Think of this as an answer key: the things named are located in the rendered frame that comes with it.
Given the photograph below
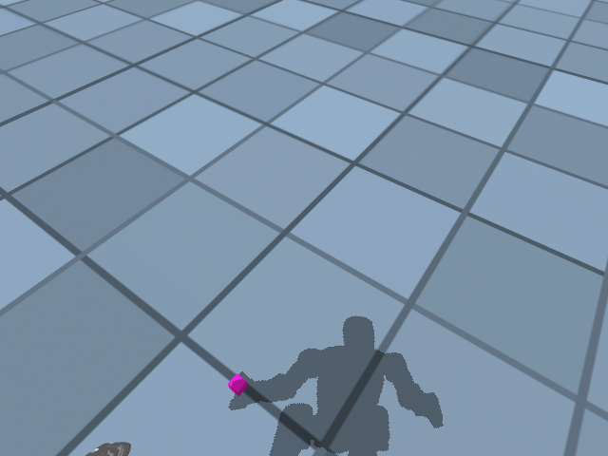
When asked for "cube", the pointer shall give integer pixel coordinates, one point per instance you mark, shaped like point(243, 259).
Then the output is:
point(237, 385)

